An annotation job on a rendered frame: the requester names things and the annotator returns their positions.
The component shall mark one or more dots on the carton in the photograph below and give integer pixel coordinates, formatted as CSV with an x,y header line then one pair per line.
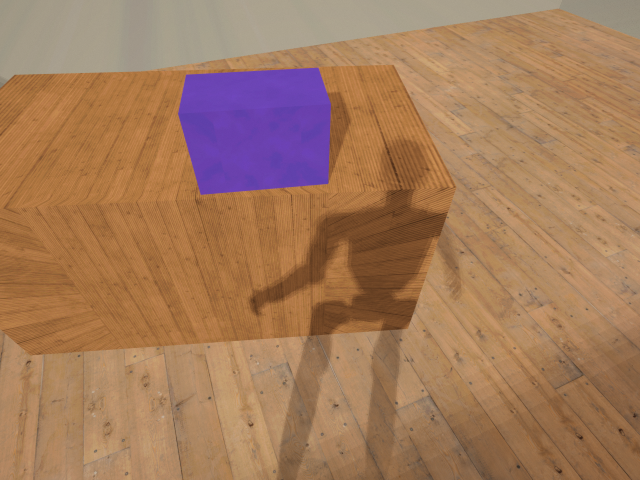
x,y
256,130

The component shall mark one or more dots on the pedestal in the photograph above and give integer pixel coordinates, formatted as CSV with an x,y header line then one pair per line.
x,y
106,242

